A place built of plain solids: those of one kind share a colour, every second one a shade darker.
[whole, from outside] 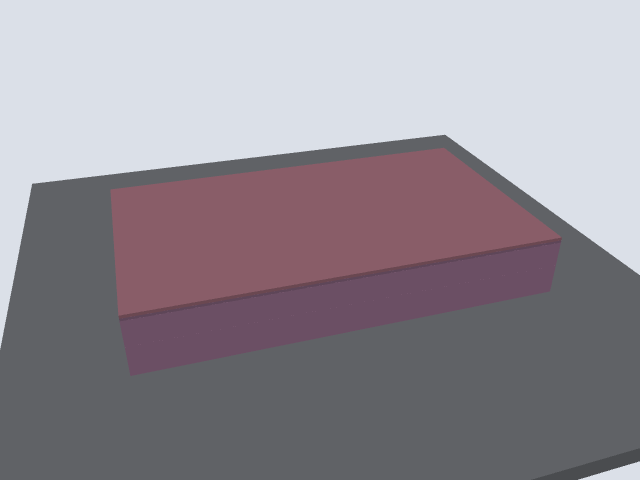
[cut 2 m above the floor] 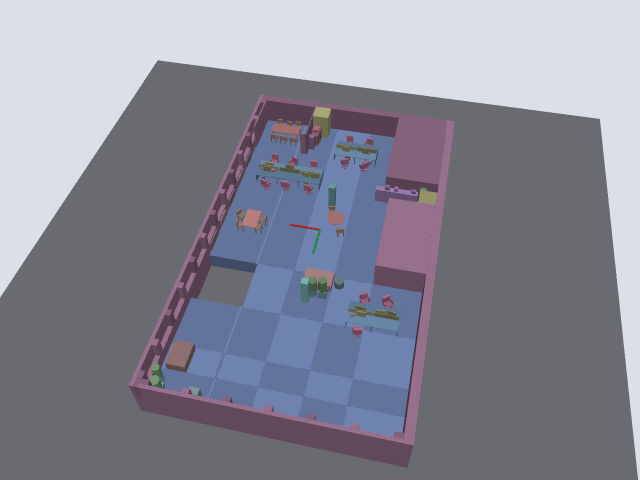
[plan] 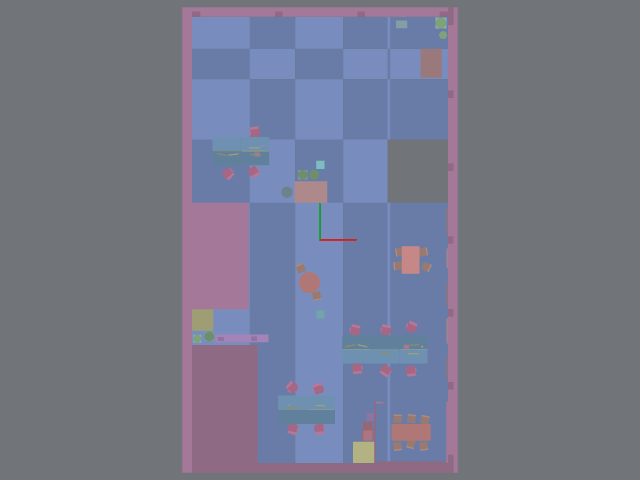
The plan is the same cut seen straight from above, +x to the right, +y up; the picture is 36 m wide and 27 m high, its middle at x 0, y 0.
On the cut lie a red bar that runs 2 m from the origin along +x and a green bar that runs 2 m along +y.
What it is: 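An open-plan office floor, part of it under refit; desks in benches, packed with the room that their use needs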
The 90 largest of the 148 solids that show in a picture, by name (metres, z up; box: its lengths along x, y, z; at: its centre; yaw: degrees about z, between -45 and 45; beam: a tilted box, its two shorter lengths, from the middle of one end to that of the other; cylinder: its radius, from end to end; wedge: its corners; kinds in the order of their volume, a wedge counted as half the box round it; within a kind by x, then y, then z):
{
 "floor_1": {"box": [3.25, 14.65, 1.18], "at": [-5.58, -5.22, 0.54]},
 "floor_2": {"box": [3.25, 3.55, 1.18], "at": [-5.58, 3.88, 0.54]},
 "floor_3": {"box": [3.25, 3.4, 1.18], "at": [-5.58, 7.35, 0.54]},
 "floor_4": {"box": [3.25, 1.7, 1.18], "at": [-5.58, 9.9, 0.54]},
 "floor_5": {"box": [3.25, 1.8, 1.18], "at": [-5.58, 11.65, 0.54]},
 "floor_6": {"box": [2.55, 14.65, 1.18], "at": [-2.67, -5.22, 0.54]},
 "floor_7": {"box": [2.55, 3.55, 1.18], "at": [-2.67, 3.88, 0.54]},
 "floor_8": {"box": [2.55, 3.4, 1.18], "at": [-2.67, 7.35, 0.54]},
 "floor_9": {"box": [2.55, 1.7, 1.18], "at": [-2.67, 9.9, 0.54]},
 "floor_10": {"box": [2.55, 1.8, 1.18], "at": [-2.67, 11.65, 0.54]},
 "floor_11": {"box": [2.7, 14.65, 1.18], "at": [-0.05, -5.22, 0.54]},
 "floor_12": {"box": [2.7, 3.55, 1.18], "at": [-0.05, 3.88, 0.54]},
 "floor_13": {"box": [2.7, 3.4, 1.18], "at": [-0.05, 7.35, 0.54]},
 "floor_14": {"box": [2.7, 1.7, 1.18], "at": [-0.05, 9.9, 0.54]},
 "floor_15": {"box": [2.7, 1.8, 1.18], "at": [-0.05, 11.65, 0.54]},
 "floor_16": {"box": [2.5, 14.65, 1.18], "at": [2.55, -5.22, 0.54]},
 "floor_17": {"box": [2.5, 3.55, 1.18], "at": [2.55, 3.88, 0.54]},
 "floor_18": {"box": [2.5, 3.4, 1.18], "at": [2.55, 7.35, 0.54]},
 "floor_19": {"box": [2.5, 1.7, 1.18], "at": [2.55, 9.9, 0.54]},
 "floor_20": {"box": [2.5, 1.8, 1.18], "at": [2.55, 11.65, 0.54]},
 "floor_21": {"box": [0.15, 1.7, 1.18], "at": [3.87, 9.9, 0.54]},
 "floor_22": {"box": [0.15, 1.8, 1.18], "at": [3.87, 11.65, 0.54]},
 "floor_23": {"box": [0.15, 14.65, 1.18], "at": [3.88, -5.23, 0.54]},
 "floor_24": {"box": [0.15, 3.4, 1.18], "at": [3.88, 7.35, 0.54]},
 "floor_25": {"box": [3.25, 14.65, 1.18], "at": [5.58, -5.23, 0.54]},
 "floor_26": {"box": [3.25, 3.4, 1.18], "at": [5.58, 7.35, 0.54]},
 "floor_27": {"box": [3.25, 1.7, 1.18], "at": [5.58, 9.9, 0.54]},
 "floor_28": {"box": [3.25, 1.8, 1.18], "at": [5.58, 11.65, 0.54]},
 "wall_1": {"box": [0.55, 26.2, 3.86], "at": [-7.47, 0.0, 1.88]},
 "wall_2": {"box": [0.47, 0.31, 1.68], "at": [-6.97, 12.71, 2.81]},
 "wall_3": {"box": [3.2, 6.0, 2.68], "at": [-5.6, -0.9, 2.47]},
 "wall_4": {"box": [3.7, 6.65, 2.68], "at": [-5.35, -9.22, 2.47]},
 "wall_5": {"box": [0.43, 0.31, 1.68], "at": [-4.63, 12.71, 2.81]},
 "wall_6": {"box": [0.43, 0.31, 1.68], "at": [-2.32, 12.71, 2.81]},
 "wall_7": {"box": [14.4, 0.55, 3.86], "at": [0.0, -12.82, 1.88]},
 "wall_8": {"box": [0.43, 0.31, 1.68], "at": [0.0, 12.71, 2.81]},
 "wall_9": {"box": [14.4, 0.55, 2.02], "at": [0.0, 12.82, 0.96]},
 "wall_10": {"box": [14.4, 0.24, 1.68], "at": [0.0, 12.98, 2.81]},
 "wall_11": {"box": [0.43, 0.31, 1.68], "at": [2.32, 12.71, 2.81]},
 "wall_12": {"box": [0.1, 3.45, 2.68], "at": [3.1, -10.82, 2.47]},
 "wall_13": {"box": [0.4, 0.1, 2.68], "at": [3.35, -9.15, 2.47]},
 "wall_14": {"box": [0.43, 0.31, 1.68], "at": [4.63, 12.71, 2.81]},
 "wall_15": {"box": [3.95, 0.1, 2.68], "at": [5.12, -12.5, 2.47]},
 "wall_16": {"box": [0.47, 0.31, 1.68], "at": [6.97, 12.71, 2.81]},
 "wall_17": {"box": [0.1, 3.45, 2.68], "at": [7.15, -10.82, 2.47]},
 "wall_18": {"box": [0.31, 1.02, 1.68], "at": [7.36, -12.59, 2.81]},
 "wall_19": {"box": [0.31, 0.43, 1.68], "at": [7.36, -10.25, 2.81]},
 "wall_20": {"box": [0.31, 0.43, 1.68], "at": [7.36, -8.2, 2.81]},
 "wall_21": {"box": [0.31, 0.43, 1.68], "at": [7.36, -6.15, 2.81]},
 "wall_22": {"box": [0.31, 0.43, 1.68], "at": [7.36, -4.1, 2.81]},
 "wall_23": {"box": [0.31, 0.43, 1.68], "at": [7.36, -2.05, 2.81]},
 "wall_24": {"box": [0.31, 0.43, 1.68], "at": [7.36, 0.0, 2.81]},
 "wall_25": {"box": [0.31, 0.43, 1.68], "at": [7.36, 2.05, 2.81]},
 "wall_26": {"box": [0.31, 0.43, 1.68], "at": [7.36, 4.1, 2.81]},
 "wall_27": {"box": [0.31, 0.43, 1.68], "at": [7.36, 6.15, 2.81]},
 "wall_28": {"box": [0.31, 0.43, 1.68], "at": [7.36, 8.2, 2.81]},
 "wall_29": {"box": [0.31, 0.43, 1.68], "at": [7.36, 10.25, 2.81]},
 "wall_30": {"box": [0.31, 1.02, 1.68], "at": [7.36, 12.59, 2.81]},
 "wall_31": {"box": [0.55, 26.2, 2.02], "at": [7.47, 0.0, 0.96]},
 "wall_32": {"box": [0.55, 26.2, 0.16], "at": [7.47, 0.0, 3.73]},
 "wall_33": {"box": [0.24, 26.2, 1.68], "at": [7.63, 0.0, 2.81]},
 "roof_1": {"box": [15.5, 26.2, 0.2], "at": [0.0, 0.0, 3.91]},
 "booth_1": {"box": [1.2, 1.2, 2.27], "at": [-6.6, -4.5, 2.26]},
 "booth_2": {"box": [1.2, 1.2, 2.23], "at": [2.45, -11.95, 2.24]},
 "stack_1": {"box": [1.85, 1.2, 0.59], "at": [-0.52, 2.7, 1.42]},
 "stack_2": {"box": [1.2, 1.64, 0.62], "at": [6.25, 9.94, 1.44]},
 "store_1": {"box": [3.0, 0.44, 1.14], "at": [-4.4, -5.53, 1.7]},
 "store_2": {"box": [0.4, 0.42, 1.18], "at": [2.83, -9.96, 1.72]},
 "plant_1": {"cylinder": 0.23, "from": [-6.9, -5.55, 1.72], "to": [-6.9, -5.55, 2.46]},
 "plant_2": {"cylinder": 0.27, "from": [-6.22, -5.42, 1.75], "to": [-6.22, -5.42, 2.82]},
 "plant_3": {"cylinder": 0.27, "from": [-0.97, 3.67, 1.77], "to": [-0.97, 3.67, 2.73]},
 "plant_4": {"cylinder": 0.28, "from": [-0.33, 3.67, 1.71], "to": [-0.33, 3.67, 2.58]},
 "plant_5": {"cylinder": 0.31, "from": [6.8, 12.2, 1.68], "to": [6.8, 12.2, 2.44]},
 "plant_6": {"cylinder": 0.23, "from": [6.92, 11.53, 1.68], "to": [6.92, 11.53, 2.66]},
 "column_1": {"box": [0.46, 0.46, 2.68], "at": [0.03, -4.18, 2.47]},
 "column_2": {"box": [0.46, 0.46, 2.68], "at": [0.03, 4.23, 2.47]},
 "copier_1": {"box": [0.66, 0.62, 1.02], "at": [2.68, -11.0, 1.64]},
 "copier_2": {"box": [0.54, 0.44, 0.96], "at": [2.68, -10.47, 1.61]},
 "copier_3": {"box": [0.52, 0.58, 0.14], "at": [2.69, -11.0, 2.22]},
 "radiator_1": {"box": [0.09, 1.23, 0.58], "at": [7.16, -7.17, 1.55]},
 "radiator_2": {"box": [0.09, 1.41, 0.58], "at": [7.16, -5.12, 1.55]},
 "radiator_3": {"box": [0.09, 1.25, 0.58], "at": [7.16, -3.07, 1.55]},
 "radiator_4": {"box": [0.09, 1.09, 0.58], "at": [7.16, -1.03, 1.55]},
 "radiator_5": {"box": [0.09, 1.37, 0.58], "at": [7.16, 1.03, 1.55]},
 "chest_1": {"box": [0.64, 0.44, 0.83], "at": [4.59, 12.13, 1.54]},
 "tub_1": {"box": [0.54, 0.53, 0.64], "at": [-0.97, 3.67, 1.45]},
 "drum_1": {"cylinder": 0.32, "from": [-1.86, 2.68, 1.13], "to": [-1.86, 2.68, 1.67]},
 "table_1": {"box": [1.0, 1.55, 0.03], "at": [5.1, -1.12, 1.85]},
 "table_2": {"box": [2.2, 0.94, 0.04], "at": [5.12, -10.82, 1.85]},
 "desk_1": {"box": [1.6, 0.8, 0.032], "at": [5.25, -5.75, 1.84]}
}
